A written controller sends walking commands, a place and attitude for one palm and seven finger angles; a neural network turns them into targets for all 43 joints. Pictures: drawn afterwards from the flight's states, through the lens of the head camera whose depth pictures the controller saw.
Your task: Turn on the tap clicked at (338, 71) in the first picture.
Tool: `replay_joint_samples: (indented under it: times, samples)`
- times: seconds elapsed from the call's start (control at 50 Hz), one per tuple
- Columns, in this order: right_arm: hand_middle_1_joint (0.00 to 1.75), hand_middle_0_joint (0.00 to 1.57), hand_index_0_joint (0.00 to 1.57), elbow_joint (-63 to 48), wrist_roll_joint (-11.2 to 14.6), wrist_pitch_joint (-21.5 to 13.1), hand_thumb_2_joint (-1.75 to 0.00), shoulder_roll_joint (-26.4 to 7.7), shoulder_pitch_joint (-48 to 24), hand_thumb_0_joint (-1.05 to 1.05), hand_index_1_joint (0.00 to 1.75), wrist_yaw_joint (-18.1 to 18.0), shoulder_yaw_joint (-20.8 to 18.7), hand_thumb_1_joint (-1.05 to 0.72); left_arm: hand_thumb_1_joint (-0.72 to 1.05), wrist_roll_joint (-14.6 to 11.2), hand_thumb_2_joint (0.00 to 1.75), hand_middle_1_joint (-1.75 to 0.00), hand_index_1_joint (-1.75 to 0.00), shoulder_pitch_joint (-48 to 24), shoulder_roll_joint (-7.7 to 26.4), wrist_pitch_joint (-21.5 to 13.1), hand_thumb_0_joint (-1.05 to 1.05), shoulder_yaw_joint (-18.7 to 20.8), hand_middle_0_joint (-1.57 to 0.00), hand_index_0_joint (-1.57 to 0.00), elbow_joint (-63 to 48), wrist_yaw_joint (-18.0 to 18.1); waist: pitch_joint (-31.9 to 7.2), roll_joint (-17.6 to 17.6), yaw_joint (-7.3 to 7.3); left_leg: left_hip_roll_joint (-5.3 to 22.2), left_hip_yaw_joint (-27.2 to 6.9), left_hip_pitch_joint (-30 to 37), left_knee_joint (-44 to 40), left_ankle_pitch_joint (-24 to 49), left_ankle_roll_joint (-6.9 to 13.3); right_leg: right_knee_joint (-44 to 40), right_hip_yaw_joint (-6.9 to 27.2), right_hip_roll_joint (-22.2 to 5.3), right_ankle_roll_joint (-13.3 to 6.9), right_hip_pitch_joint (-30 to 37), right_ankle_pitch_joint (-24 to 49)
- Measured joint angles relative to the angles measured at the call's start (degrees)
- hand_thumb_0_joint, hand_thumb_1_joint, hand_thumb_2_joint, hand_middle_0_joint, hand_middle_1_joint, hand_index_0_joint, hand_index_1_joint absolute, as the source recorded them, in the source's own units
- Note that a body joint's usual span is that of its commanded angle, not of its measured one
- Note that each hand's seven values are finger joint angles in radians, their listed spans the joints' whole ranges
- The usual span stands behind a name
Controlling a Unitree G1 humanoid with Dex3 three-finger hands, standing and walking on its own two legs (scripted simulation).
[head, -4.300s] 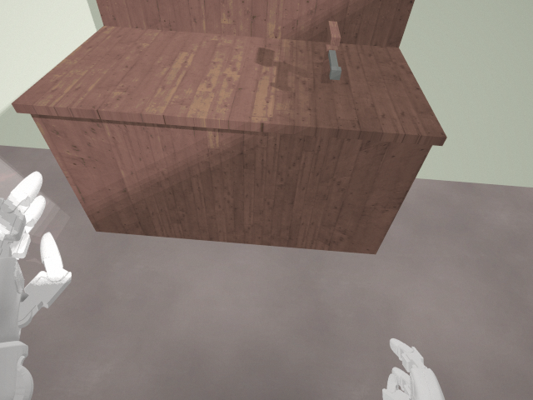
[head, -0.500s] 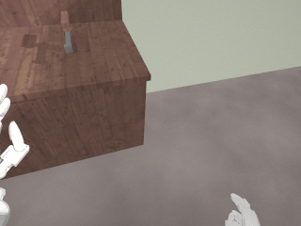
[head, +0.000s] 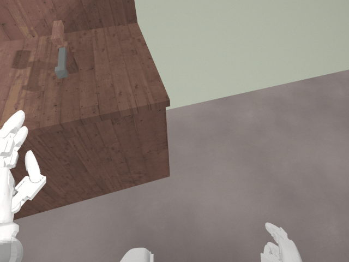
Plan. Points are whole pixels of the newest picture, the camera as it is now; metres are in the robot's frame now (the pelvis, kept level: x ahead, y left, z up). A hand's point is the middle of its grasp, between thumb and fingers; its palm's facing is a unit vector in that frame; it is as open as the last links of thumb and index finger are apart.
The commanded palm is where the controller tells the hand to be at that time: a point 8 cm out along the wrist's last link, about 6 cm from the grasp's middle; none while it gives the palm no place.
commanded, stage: take the last steps up to it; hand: left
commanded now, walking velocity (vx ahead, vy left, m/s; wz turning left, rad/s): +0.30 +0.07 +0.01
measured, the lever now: (61, 72) +0.63 +0.40 +0.07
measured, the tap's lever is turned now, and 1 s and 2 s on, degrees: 0 0 0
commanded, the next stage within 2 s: come to a stop and stand still in 0.82 s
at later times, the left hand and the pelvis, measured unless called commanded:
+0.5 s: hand (60, 120) +0.33 +0.24 +0.18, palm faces +0.36 -0.82 -0.45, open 7.4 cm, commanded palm +0.28 +0.28 +0.18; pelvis +0.11 +0.01 +0.00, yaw -2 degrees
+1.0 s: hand (78, 94) +0.39 +0.22 +0.19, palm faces +0.41 -0.81 -0.41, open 7.4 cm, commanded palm +0.35 +0.27 +0.18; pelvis +0.19 -0.01 -0.01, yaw -1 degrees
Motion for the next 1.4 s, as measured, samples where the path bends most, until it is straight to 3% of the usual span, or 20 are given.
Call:
replay_joint_samples:
  times: [0.1, 0.18, 0.22, 0.26, 0.3, 0.34, 0.44, 0.54, 0.58, 0.62, 0.66, 0.7, 0.8, 0.98, 1.04, 1.08, 1.16, 1.2, 1.28, 1.4]
  samples:
    - [0.30, 0.20, 0.20, -3.22, -0.32, -0.58, -0.90, -0.85, 0.85, 0.01, 0.30, -0.55, -1.44, -0.90, 0.89, -0.10, 0.90, -0.31, -0.30, 2.61, 3.38, -1.38, 0.01, 1.03, -0.22, -0.21, -7.18, 0.72, 1.09, -2.98, -0.44, 1.03, 2.16, 2.83, -19.71, 3.35, 0.60, -2.19, 0.53, -0.44, 0.71, 2.77, -0.66]
    - [0.30, 0.20, 0.20, -5.18, -0.19, -1.00, -0.90, -1.45, 2.46, 0.01, 0.30, -1.03, -2.17, -0.90, 0.89, -0.70, 0.90, -0.31, -0.30, 3.64, 5.04, -2.37, 0.01, 3.12, -0.22, -0.21, -10.16, 1.87, -0.12, -2.43, -0.17, -0.13, 4.24, 10.02, -33.47, 9.76, 1.23, 1.85, 1.45, -0.34, 2.34, 3.86, -4.81]
    - [0.30, 0.20, 0.20, -4.94, 0.16, -0.83, -0.90, -0.06, 2.26, 0.01, 0.30, -1.36, -2.35, -0.90, 0.89, -0.98, 0.90, -0.31, -0.30, 1.89, 5.78, -2.73, 0.01, 4.15, -0.22, -0.21, -8.43, 2.25, -0.65, -3.84, 0.04, -1.30, 5.50, 10.78, -31.68, 9.82, 2.12, 9.49, 3.61, -1.65, 2.74, 1.98, -9.71]
    - [0.30, 0.19, 0.20, -4.52, 0.24, -0.84, -0.90, 1.56, 2.04, 0.01, 0.30, -1.24, -1.64, -0.90, 0.89, -0.95, 0.90, -0.31, -0.30, -0.49, 5.48, -2.67, 0.01, 4.26, -0.22, -0.21, -4.58, 2.19, -1.65, -3.48, -0.32, -1.28, 5.59, 11.08, -30.39, 7.44, 2.65, 21.31, 5.51, -0.65, 2.78, -2.32, -14.39]
    - [0.30, 0.19, 0.20, -3.92, 0.29, -1.27, -0.90, 3.30, 2.05, 0.01, 0.30, -0.82, -0.36, -0.90, 0.89, -0.92, 0.90, -0.31, -0.30, -2.25, 5.00, -1.66, 0.01, 3.96, -0.22, -0.21, -1.42, 1.86, -2.50, -2.62, -0.99, -1.04, 4.86, 11.72, -31.46, 7.05, 2.75, 29.24, 5.60, -0.02, 3.14, -6.47, -14.09]
    - [0.30, 0.20, 0.20, -3.51, 0.39, -1.73, -0.90, 4.92, 2.19, 0.01, 0.30, -0.17, 0.95, -0.90, 0.89, -0.87, 0.90, -0.31, -0.30, -2.72, 4.32, -0.50, 0.01, 3.42, -0.21, -0.20, -0.85, 1.45, -2.64, -2.10, -0.97, -0.71, 4.58, 12.70, -33.16, 7.59, 2.47, 31.28, 5.25, -0.32, 3.63, -9.65, -11.71]
    - [0.30, 0.20, 0.20, -3.22, -0.03, -2.87, -0.90, 7.28, 3.28, 0.01, 0.30, 0.86, 3.26, -0.90, 0.89, -0.78, 0.90, -0.31, -0.30, 1.63, 3.21, 0.04, 0.01, 1.37, -0.21, -0.20, -5.56, 0.42, -2.08, -1.20, -0.39, -0.10, 4.74, 14.84, -35.62, 7.48, 1.49, 21.01, 3.86, -1.76, 4.36, -11.72, -6.01]
    - [0.30, 0.20, 0.21, -2.45, -0.16, -2.96, -0.90, 7.03, 4.25, 0.01, 0.30, 0.39, 3.75, -0.90, 0.89, -0.47, 0.90, -0.31, -0.30, 3.10, 5.35, -0.46, 0.01, 2.32, -0.22, -0.21, -5.13, 0.47, -1.65, 0.25, 0.63, 0.69, 4.08, 15.26, -32.46, 4.37, -0.42, 5.35, 1.19, -0.70, 4.54, -5.55, -3.20]
    - [0.30, 0.20, 0.21, -1.80, -0.05, -2.41, -0.90, 5.73, 3.86, 0.01, 0.30, 0.14, 3.25, -0.90, 0.89, -0.10, 0.90, -0.31, -0.30, 1.53, 5.24, -0.48, 0.01, 2.85, -0.22, -0.21, -3.11, 0.73, -1.43, 1.86, 0.89, 1.67, 3.07, 13.55, -26.83, 0.48, -0.03, 3.84, 0.29, 0.36, 1.70, -4.39, 0.98]
    - [0.30, 0.20, 0.21, -0.08, 0.04, -1.58, -0.90, 4.03, 2.64, 0.01, 0.30, 0.04, 2.31, -0.90, 0.89, -0.13, 0.90, -0.31, -0.30, -0.85, 3.86, 0.12, 0.01, 2.30, -0.22, -0.21, -1.06, 0.78, -1.01, 2.43, 1.00, 0.26, 0.78, 9.37, -15.30, -4.88, 0.55, 5.78, -0.23, 0.27, -0.52, -4.52, -0.46]
    - [0.30, 0.20, 0.21, 1.16, 0.09, -1.05, -0.90, 2.44, 1.58, 0.01, 0.30, 0.24, 1.47, -0.90, 0.89, -0.35, 0.90, -0.31, -0.30, -2.29, 2.15, 0.23, 0.01, 1.73, -0.22, -0.21, 0.49, 0.67, -0.58, 1.67, 1.16, -1.52, -0.11, 5.38, -4.84, -4.63, 0.31, 4.86, 0.10, -0.18, -1.16, -3.51, -1.19]
    - [0.30, 0.20, 0.20, 1.12, 0.05, -0.52, -0.90, 1.10, 0.79, 0.01, 0.30, 0.24, 0.94, -0.90, 0.89, -0.25, 0.90, -0.31, -0.30, -1.64, 1.09, -0.08, 0.01, 1.51, -0.22, -0.21, 1.13, 0.69, -0.31, 0.86, 0.50, -1.91, -0.06, 2.62, -0.33, -2.39, -0.11, 2.42, 0.32, -0.32, -1.01, -2.11, -0.34]
    - [0.30, 0.20, 0.20, -1.71, -0.24, -0.17, -0.90, -0.78, 0.23, 0.01, 0.30, -0.21, -0.61, -0.90, 0.89, -0.09, 0.90, -0.31, -0.30, 1.79, 1.96, -1.06, 0.01, 0.80, -0.22, -0.21, -1.81, 0.55, 0.63, -1.44, -1.17, -0.84, 1.38, 2.37, -11.42, 1.91, -0.12, -2.18, 0.14, -0.44, -1.18, 0.63, 1.01]
    - [0.30, 0.20, 0.20, -5.27, -0.04, 0.06, -0.90, -1.27, 2.17, 0.01, 0.30, -0.92, -2.00, -0.90, 0.89, -1.04, 0.90, -0.31, -0.30, 3.89, 4.88, -1.89, 0.01, 2.52, -0.22, -0.21, -8.38, 1.74, -0.56, -1.85, -0.01, -1.82, 3.69, 12.56, -34.67, 10.24, 1.47, 2.56, 0.02, 0.45, 0.37, 2.28, -4.02]
    - [0.30, 0.19, 0.20, -4.66, 0.30, 0.57, -0.90, 1.24, 2.01, 0.01, 0.30, -1.05, -0.99, -0.90, 0.89, -1.43, 0.90, -0.31, -0.30, 0.69, 5.08, -1.58, 0.01, 2.80, -0.22, -0.21, -4.19, 1.74, -1.64, -3.43, 0.77, -2.71, 4.52, 12.90, -33.10, 8.29, 2.22, 6.98, 3.29, -0.01, 2.12, 1.13, -8.97]
    - [0.30, 0.19, 0.20, -4.47, -0.13, 0.12, -0.90, 2.88, 1.88, 0.01, 0.30, -0.83, 0.31, -0.90, 0.89, -1.28, 0.90, -0.31, -0.30, -1.27, 4.59, -0.78, 0.01, 2.50, -0.22, -0.21, -0.99, 1.53, -2.09, -3.26, 0.44, -2.76, 3.92, 12.88, -33.53, 8.09, 2.26, 9.04, 4.98, 0.44, 2.88, 0.12, -11.21]
    - [0.30, 0.20, 0.20, -4.60, -0.46, -1.72, -0.90, 5.56, 1.36, 0.01, 0.30, 0.30, 3.07, -0.90, 0.89, -1.04, 0.90, -0.31, -0.30, -2.45, 3.34, 1.38, 0.01, 1.17, -0.21, -0.20, -0.71, 1.38, -0.86, -2.67, 0.63, -2.09, 3.00, 12.71, -34.16, 8.96, 1.51, 3.10, 6.14, 0.63, 3.51, 1.01, -5.66]
    - [0.30, 0.20, 0.20, -4.60, -0.51, -2.37, -0.90, 6.39, 1.09, 0.01, 0.30, 0.80, 4.06, -0.90, 0.90, -0.94, 0.90, -0.31, -0.30, -1.35, 2.82, 1.66, 0.01, 0.27, -0.21, -0.20, -2.59, 1.14, 0.04, -1.72, 0.60, -1.04, 2.45, 12.66, -33.74, 8.88, 0.91, 0.65, 5.29, 1.54, 2.79, 2.04, -0.82]
    - [0.30, 0.20, 0.21, -4.56, -0.44, -2.32, -0.90, 6.26, 1.45, 0.01, 0.30, 1.06, 4.74, -0.90, 0.89, -1.35, 0.90, -0.31, -0.30, 1.57, 2.67, 1.42, 0.01, -0.89, -0.21, -0.20, -5.88, 0.33, -0.37, 0.45, 0.72, 0.75, 1.34, 11.86, -33.73, 9.15, -0.24, -1.90, 4.28, 3.54, 0.85, 2.62, -0.24]
    - [0.30, 0.20, 0.21, -3.01, -0.04, -0.64, -0.90, 3.10, 2.12, 0.01, 0.30, -0.20, 2.96, -0.90, 0.89, -2.43, 0.90, -0.31, -0.30, 2.82, 2.70, 1.94, 0.01, -0.22, -0.22, -0.21, -2.91, 0.28, -2.28, 2.01, 0.42, 1.04, 0.99, 11.71, -33.88, 9.35, -0.66, -2.00, 3.99, 3.88, 0.38, 2.54, -0.33]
